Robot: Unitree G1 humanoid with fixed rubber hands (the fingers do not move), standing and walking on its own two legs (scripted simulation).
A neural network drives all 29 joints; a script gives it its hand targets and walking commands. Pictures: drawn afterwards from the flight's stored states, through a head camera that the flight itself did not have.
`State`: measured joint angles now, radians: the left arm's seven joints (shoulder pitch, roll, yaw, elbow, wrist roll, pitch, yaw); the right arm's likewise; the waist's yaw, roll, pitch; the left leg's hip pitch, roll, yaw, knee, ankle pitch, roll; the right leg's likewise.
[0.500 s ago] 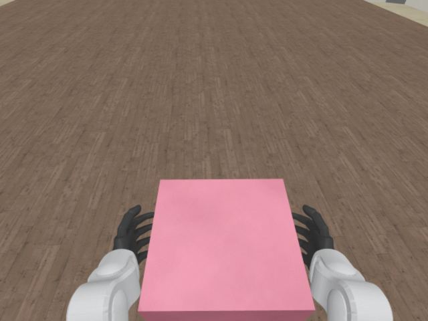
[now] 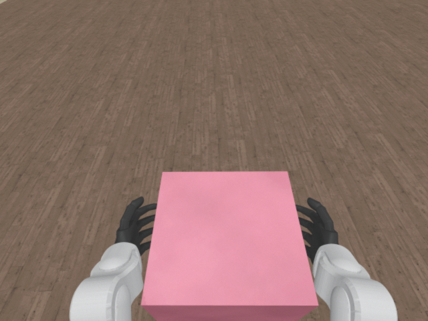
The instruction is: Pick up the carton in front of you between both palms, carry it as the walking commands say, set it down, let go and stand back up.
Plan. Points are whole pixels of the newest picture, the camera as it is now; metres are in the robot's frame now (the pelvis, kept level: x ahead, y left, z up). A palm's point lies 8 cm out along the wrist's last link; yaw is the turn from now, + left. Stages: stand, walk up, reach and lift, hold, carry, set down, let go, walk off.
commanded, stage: carry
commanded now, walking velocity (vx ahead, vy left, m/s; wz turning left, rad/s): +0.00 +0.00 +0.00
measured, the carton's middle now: (224, 258) +0.25 +0.00 +0.02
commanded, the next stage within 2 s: hold in 1.70 s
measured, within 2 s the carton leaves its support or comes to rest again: neither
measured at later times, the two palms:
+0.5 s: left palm (135, 191) +0.34 +0.16 +0.10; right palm (298, 191) +0.34 -0.14 +0.10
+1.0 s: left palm (129, 204) +0.32 +0.17 +0.09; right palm (296, 203) +0.32 -0.13 +0.09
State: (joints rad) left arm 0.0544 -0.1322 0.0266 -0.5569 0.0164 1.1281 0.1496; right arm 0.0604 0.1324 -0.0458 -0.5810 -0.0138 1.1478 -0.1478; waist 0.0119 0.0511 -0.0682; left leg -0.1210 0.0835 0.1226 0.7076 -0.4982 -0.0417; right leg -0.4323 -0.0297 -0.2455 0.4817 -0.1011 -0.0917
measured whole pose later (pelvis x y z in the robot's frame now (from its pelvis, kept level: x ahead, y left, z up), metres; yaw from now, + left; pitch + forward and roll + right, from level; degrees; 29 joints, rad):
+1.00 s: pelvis +0.09 +0.02 +0.01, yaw +0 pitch +2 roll +0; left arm 0.06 -0.13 0.04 -0.44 0.06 1.14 0.12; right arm 0.06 0.13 -0.03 -0.45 -0.07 1.15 -0.12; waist 0.00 0.01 -0.13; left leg -0.15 0.04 0.13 0.48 -0.36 0.01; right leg -0.28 -0.07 -0.21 0.51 -0.25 -0.02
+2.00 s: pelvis +0.05 +0.02 +0.02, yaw +2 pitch -6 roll +0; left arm -0.16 -0.13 0.15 0.14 0.21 0.69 0.01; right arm -0.15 0.13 -0.13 0.11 -0.23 0.72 -0.03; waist 0.01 0.03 0.07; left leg -0.02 -0.01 0.02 0.38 -0.24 0.02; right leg -0.11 -0.02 -0.05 0.35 -0.13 0.00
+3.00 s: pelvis -0.01 +0.02 -0.11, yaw +6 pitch +33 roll +0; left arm -0.72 -0.05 0.37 0.60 0.18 0.18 0.00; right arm -0.64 0.14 -0.41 0.47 -0.21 0.19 -0.07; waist -0.01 0.03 -0.07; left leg -1.35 -0.06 -0.02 1.23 -0.46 0.02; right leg -1.40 0.02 0.02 1.17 -0.35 0.01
